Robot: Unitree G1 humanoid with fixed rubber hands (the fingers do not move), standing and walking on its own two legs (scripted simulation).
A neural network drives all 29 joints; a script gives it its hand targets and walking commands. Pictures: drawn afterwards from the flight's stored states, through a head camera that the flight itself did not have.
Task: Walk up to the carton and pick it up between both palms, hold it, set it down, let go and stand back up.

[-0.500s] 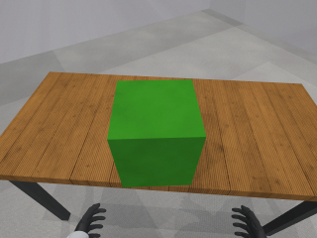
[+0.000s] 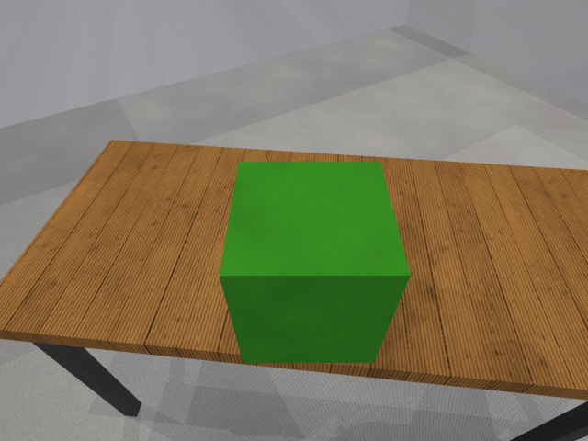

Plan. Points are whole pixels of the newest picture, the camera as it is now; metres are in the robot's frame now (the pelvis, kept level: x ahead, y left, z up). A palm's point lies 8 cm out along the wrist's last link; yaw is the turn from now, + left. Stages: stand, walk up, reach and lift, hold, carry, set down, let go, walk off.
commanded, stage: stand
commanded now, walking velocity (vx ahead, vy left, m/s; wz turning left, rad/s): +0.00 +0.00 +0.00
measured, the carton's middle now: (308, 266) +0.37 +0.01 +0.02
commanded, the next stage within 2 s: none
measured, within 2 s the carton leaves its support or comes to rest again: neither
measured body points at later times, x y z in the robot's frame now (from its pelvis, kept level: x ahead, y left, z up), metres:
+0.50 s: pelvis -0.03 +0.01 +0.00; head -0.04 +0.02 +0.45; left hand -0.08 +0.22 -0.16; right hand -0.07 -0.20 -0.16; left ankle -0.03 +0.11 -0.74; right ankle -0.03 -0.12 -0.74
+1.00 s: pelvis -0.05 +0.00 +0.00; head -0.06 +0.00 +0.45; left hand -0.11 +0.20 -0.16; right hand -0.09 -0.20 -0.16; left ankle -0.03 +0.11 -0.74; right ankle -0.03 -0.12 -0.74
